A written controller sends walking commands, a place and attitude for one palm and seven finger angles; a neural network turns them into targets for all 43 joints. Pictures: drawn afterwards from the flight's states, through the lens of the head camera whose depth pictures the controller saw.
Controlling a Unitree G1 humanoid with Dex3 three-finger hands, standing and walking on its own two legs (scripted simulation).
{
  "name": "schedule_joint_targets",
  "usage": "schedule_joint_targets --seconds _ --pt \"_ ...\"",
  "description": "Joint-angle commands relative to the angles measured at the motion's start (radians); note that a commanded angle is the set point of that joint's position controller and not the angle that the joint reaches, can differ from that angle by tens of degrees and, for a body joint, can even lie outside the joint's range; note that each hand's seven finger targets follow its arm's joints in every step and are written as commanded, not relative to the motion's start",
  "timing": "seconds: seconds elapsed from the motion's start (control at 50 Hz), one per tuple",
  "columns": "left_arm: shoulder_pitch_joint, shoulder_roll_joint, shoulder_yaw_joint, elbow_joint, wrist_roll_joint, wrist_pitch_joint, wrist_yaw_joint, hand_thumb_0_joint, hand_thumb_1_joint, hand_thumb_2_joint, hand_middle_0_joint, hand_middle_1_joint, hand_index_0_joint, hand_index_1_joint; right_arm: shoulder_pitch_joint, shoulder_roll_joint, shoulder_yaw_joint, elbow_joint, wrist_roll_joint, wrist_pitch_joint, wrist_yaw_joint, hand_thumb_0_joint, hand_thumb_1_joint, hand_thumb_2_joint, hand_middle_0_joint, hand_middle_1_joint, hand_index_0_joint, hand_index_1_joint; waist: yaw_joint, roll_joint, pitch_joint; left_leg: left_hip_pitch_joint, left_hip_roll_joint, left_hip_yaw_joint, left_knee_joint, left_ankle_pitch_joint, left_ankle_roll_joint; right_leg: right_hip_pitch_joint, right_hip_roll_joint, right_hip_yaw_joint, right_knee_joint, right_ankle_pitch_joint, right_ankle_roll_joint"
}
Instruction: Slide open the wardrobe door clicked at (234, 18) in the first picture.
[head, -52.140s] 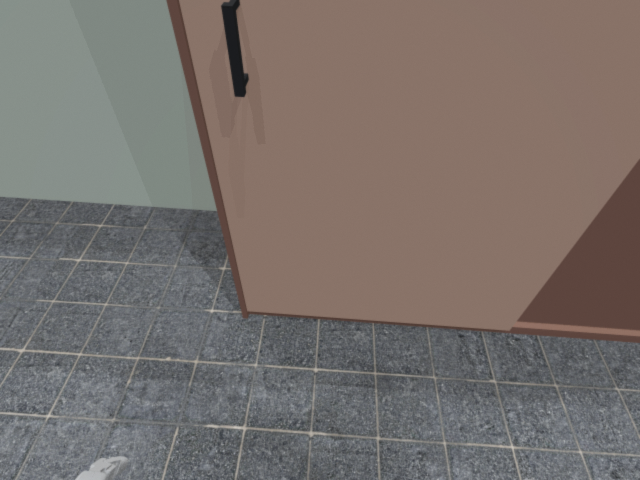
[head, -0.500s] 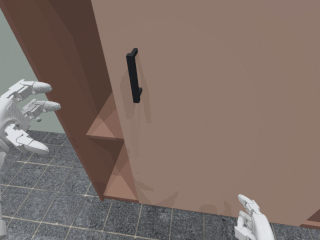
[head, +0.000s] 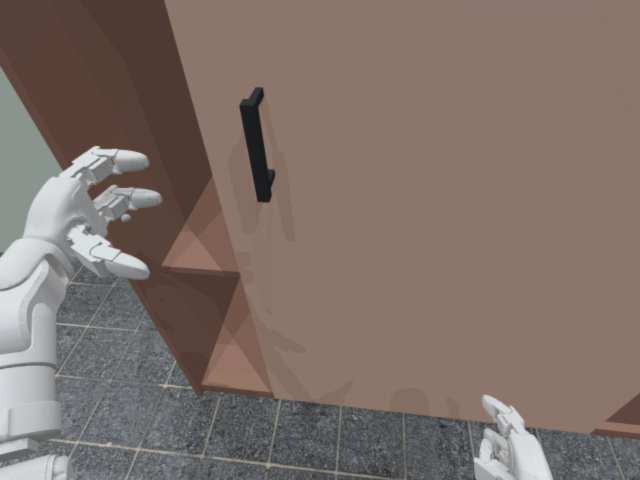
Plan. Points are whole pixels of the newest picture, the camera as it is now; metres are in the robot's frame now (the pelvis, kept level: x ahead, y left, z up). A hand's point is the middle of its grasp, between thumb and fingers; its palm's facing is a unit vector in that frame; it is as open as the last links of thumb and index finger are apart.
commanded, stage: move the hooked fingers beside the handle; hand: left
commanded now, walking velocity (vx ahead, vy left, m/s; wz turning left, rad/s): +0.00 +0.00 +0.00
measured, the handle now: (260, 147) +0.49 +0.13 +0.20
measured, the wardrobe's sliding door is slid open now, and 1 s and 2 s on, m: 0.25 0.25 0.25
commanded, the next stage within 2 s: none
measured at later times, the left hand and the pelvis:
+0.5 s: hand (163, 188) +0.36 +0.21 +0.22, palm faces -0.01 -1.00 -0.03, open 14.0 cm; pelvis +0.00 +0.00 +0.00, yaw +0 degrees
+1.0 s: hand (201, 176) +0.40 +0.18 +0.21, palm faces -0.03 -1.00 -0.02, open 14.0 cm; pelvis +0.01 +0.00 +0.00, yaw -1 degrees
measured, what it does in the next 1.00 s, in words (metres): stands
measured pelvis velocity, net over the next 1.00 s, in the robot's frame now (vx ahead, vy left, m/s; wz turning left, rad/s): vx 0.01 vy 0.00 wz -0.02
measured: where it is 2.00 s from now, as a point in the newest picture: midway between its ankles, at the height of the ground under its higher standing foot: outside the picture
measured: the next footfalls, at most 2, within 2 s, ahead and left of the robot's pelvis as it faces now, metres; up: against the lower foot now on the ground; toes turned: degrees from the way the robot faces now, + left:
none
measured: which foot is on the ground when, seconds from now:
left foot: down 0.00-1.00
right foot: down 0.00-1.00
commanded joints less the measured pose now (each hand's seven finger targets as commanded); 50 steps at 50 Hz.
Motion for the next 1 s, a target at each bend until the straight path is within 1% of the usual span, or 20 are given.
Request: schedule_joint_targets --seconds 0.0,0.08,0.14,0.2,0.26,0.32,0.42,0.46,0.52,0.54,0.62,0.64,0.66,0.68,0.74,0.8,0.82,0.84,0.92,0.98 --pt "-0.426 0.261 0.088 -0.301 -0.032 -0.125 0.021 0.0 -0.5 0.3 -0.3 -1.2 -0.3 -1.2 -0.154 -0.105 -0.043 -0.171 -0.005 -0.062 -0.008 0.0 -0.9 -0.9 0.2 0.3 0.2 0.3 0.009 0.027 -0.288 0.232 -0.008 -0.071 -0.028 0.207 0.022 -0.037 0.014 0.035 -0.054 0.313 -0.017" --pt "-0.375 0.223 0.061 -0.188 -0.015 -0.079 0.043 0.0 -0.5 0.3 -0.3 -1.2 -0.3 -1.2 -0.142 -0.112 -0.049 -0.146 -0.003 -0.049 -0.01 0.0 -0.9 -0.9 0.2 0.3 0.2 0.3 0.007 0.002 -0.193 0.179 -0.003 -0.065 -0.041 0.165 0.023 -0.073 0.011 0.033 -0.066 0.278 -0.013" --pt "-0.365 0.234 0.059 -0.126 -0.002 -0.034 0.054 0.0 -0.5 0.3 -0.3 -1.2 -0.3 -1.2 -0.139 -0.121 -0.053 -0.139 -0.001 -0.032 -0.011 0.0 -0.9 -0.9 0.2 0.3 0.2 0.3 0.009 -0.035 -0.156 0.145 -0.001 -0.063 -0.044 0.135 0.024 -0.083 0.009 0.035 -0.077 0.247 -0.012" --pt "-0.456 0.201 0.01 -0.184 0.003 -0.033 0.058 0.0 -0.5 0.3 -0.3 -1.2 -0.3 -1.2 -0.15 -0.114 -0.051 -0.154 0.001 -0.026 -0.013 0.0 -0.9 -0.9 0.2 0.3 0.2 0.3 -0.008 -0.009 -0.2 0.173 -0.007 -0.061 -0.036 0.15 0.026 -0.081 0.006 0.042 -0.07 0.269 -0.01" --pt "-0.531 0.234 0.032 -0.21 -0.003 -0.08 0.07 0.0 -0.5 0.3 -0.3 -1.2 -0.3 -1.2 -0.142 -0.114 -0.051 -0.148 -0.003 -0.027 -0.018 0.0 -0.9 -0.9 0.2 0.3 0.2 0.3 -0.016 -0.033 -0.24 0.199 -0.004 -0.068 -0.033 0.157 0.028 -0.069 0.012 0.044 -0.072 0.268 -0.013" --pt "-0.586 0.216 0.02 -0.206 -0.001 -0.119 0.075 0.0 -0.5 0.3 -0.3 -1.2 -0.3 -1.2 -0.134 -0.109 -0.05 -0.14 -0.008 -0.031 -0.023 0.0 -0.9 -0.9 0.2 0.3 0.2 0.3 -0.02 0.009 -0.281 0.235 -0.007 -0.068 -0.03 0.185 0.028 -0.06 0.012 0.045 -0.067 0.292 -0.017" --pt "-0.566 0.183 -0.024 -0.04 0.021 -0.085 0.087 0.0 -0.5 0.3 -0.3 -1.2 -0.3 -1.2 -0.115 -0.117 -0.053 -0.111 -0.002 -0.015 -0.026 0.0 -0.9 -0.9 0.2 0.3 0.2 0.3 -0.03 -0.007 -0.193 0.173 -0.003 -0.063 -0.044 0.126 0.024 -0.096 0.009 0.042 -0.08 0.241 -0.014" --pt "-0.556 0.178 -0.034 0.03 0.026 -0.058 0.091 0.0 -0.5 0.3 -0.3 -1.2 -0.3 -1.2 -0.107 -0.125 -0.058 -0.107 0.0 -0.005 -0.027 0.0 -0.9 -0.9 0.2 0.3 0.2 0.3 -0.03 -0.059 -0.171 0.145 -0.002 -0.058 -0.043 0.114 0.029 -0.102 0.007 0.045 -0.084 0.241 -0.01" --pt "-0.622 0.183 -0.044 0.029 0.035 -0.059 0.099 0.0 -0.5 0.3 -0.3 -1.2 -0.3 -1.2 -0.102 -0.124 -0.061 -0.115 -0.002 0.002 -0.025 0.0 -0.9 -0.9 0.2 0.3 0.2 0.3 -0.033 -0.043 -0.206 0.153 -0.004 -0.058 -0.037 0.119 0.03 -0.1 0.005 0.05 -0.079 0.244 -0.011" --pt "-0.629 0.214 -0.018 0.023 0.034 -0.074 0.107 0.0 -0.5 0.3 -0.3 -1.2 -0.3 -1.2 -0.099 -0.125 -0.063 -0.114 -0.003 0.002 -0.024 0.0 -0.9 -0.9 0.2 0.3 0.2 0.3 -0.026 -0.063 -0.227 0.154 -0.003 -0.06 -0.034 0.137 0.031 -0.081 0.006 0.05 -0.078 0.259 -0.013" --pt "-0.724 0.22 -0.004 -0.079 0.035 -0.153 0.125 0.0 -0.5 0.3 -0.3 -1.2 -0.3 -1.2 -0.091 -0.115 -0.062 -0.129 -0.012 -0.005 -0.018 0.0 -0.9 -0.9 0.2 0.3 0.2 0.3 -0.026 -0.006 -0.328 0.22 -0.004 -0.062 -0.026 0.213 0.03 -0.037 0.01 0.054 -0.06 0.326 -0.02" --pt "-0.706 0.245 0.014 -0.057 0.036 -0.166 0.131 0.0 -0.5 0.3 -0.3 -1.2 -0.3 -1.2 -0.084 -0.118 -0.063 -0.12 -0.013 -0.002 -0.017 0.0 -0.9 -0.9 0.2 0.3 0.2 0.3 -0.024 -0.026 -0.321 0.21 0.001 -0.057 -0.025 0.215 0.032 -0.031 0.011 0.055 -0.063 0.33 -0.019" --pt "-0.726 0.219 -0.003 -0.045 0.035 -0.173 0.132 0.0 -0.5 0.3 -0.3 -1.2 -0.3 -1.2 -0.077 -0.119 -0.064 -0.114 -0.014 -0.003 -0.017 0.0 -0.9 -0.9 0.2 0.3 0.2 0.3 -0.034 -0.024 -0.309 0.207 -0.002 -0.054 -0.028 0.216 0.034 -0.034 0.011 0.056 -0.064 0.344 -0.016" --pt "-0.709 0.247 0.028 -0.01 0.038 -0.173 0.136 0.0 -0.5 0.3 -0.3 -1.2 -0.3 -1.2 -0.066 -0.122 -0.068 -0.106 -0.014 -0.002 -0.017 0.0 -0.9 -0.9 0.2 0.3 0.2 0.3 -0.027 -0.043 -0.31 0.197 -0.001 -0.053 -0.027 0.215 0.034 -0.027 0.011 0.056 -0.062 0.351 -0.016" --pt "-0.647 0.226 0.005 0.107 0.051 -0.143 0.129 0.0 -0.5 0.3 -0.3 -1.2 -0.3 -1.2 -0.054 -0.132 -0.073 -0.094 -0.009 0.013 -0.016 0.0 -0.9 -0.9 0.2 0.3 0.2 0.3 -0.026 -0.045 -0.251 0.157 0.001 -0.038 -0.032 0.187 0.034 -0.048 0.009 0.057 -0.068 0.334 -0.012" --pt "-0.666 0.157 -0.062 0.13 0.055 -0.118 0.123 0.0 -0.5 0.3 -0.3 -1.2 -0.3 -1.2 -0.049 -0.13 -0.076 -0.098 -0.005 0.019 -0.011 0.0 -0.9 -0.9 0.2 0.3 0.2 0.3 -0.036 -0.024 -0.216 0.145 0.0 -0.04 -0.036 0.178 0.032 -0.078 0.009 0.052 -0.067 0.326 -0.014" --pt "-0.667 0.167 -0.051 0.119 0.055 -0.117 0.124 0.0 -0.5 0.3 -0.3 -1.2 -0.3 -1.2 -0.044 -0.132 -0.079 -0.102 -0.006 0.021 -0.009 0.0 -0.9 -0.9 0.2 0.3 0.2 0.3 -0.033 -0.016 -0.235 0.154 -0.001 -0.044 -0.031 0.187 0.032 -0.077 0.011 0.053 -0.065 0.328 -0.017" --pt "-0.659 0.178 -0.041 0.124 0.055 -0.119 0.125 0.0 -0.5 0.3 -0.3 -1.2 -0.3 -1.2 -0.043 -0.136 -0.082 -0.103 -0.006 0.024 -0.008 0.0 -0.9 -0.9 0.2 0.3 0.2 0.3 -0.032 -0.05 -0.242 0.155 0.002 -0.04 -0.026 0.202 0.035 -0.067 0.013 0.051 -0.063 0.342 -0.015" --pt "-0.774 0.163 -0.05 -0.011 0.041 -0.171 0.134 0.0 -0.5 0.3 -0.3 -1.2 -0.3 -1.2 -0.042 -0.129 -0.084 -0.111 -0.012 0.019 -0.008 0.0 -0.9 -0.9 0.2 0.3 0.2 0.3 -0.043 -0.035 -0.329 0.218 -0.001 -0.046 -0.017 0.257 0.036 -0.044 0.017 0.053 -0.052 0.39 -0.018" --pt "-0.777 0.207 -0.004 0.05 0.043 -0.184 0.155 0.0 -0.5 0.3 -0.3 -1.2 -0.3 -1.2 -0.03 -0.132 -0.083 -0.091 -0.015 0.022 -0.012 0.0 -0.9 -0.9 0.2 0.3 0.2 0.3 -0.041 -0.073 -0.302 0.189 -0.002 -0.041 -0.023 0.229 0.039 -0.044 0.018 0.058 -0.059 0.375 -0.012"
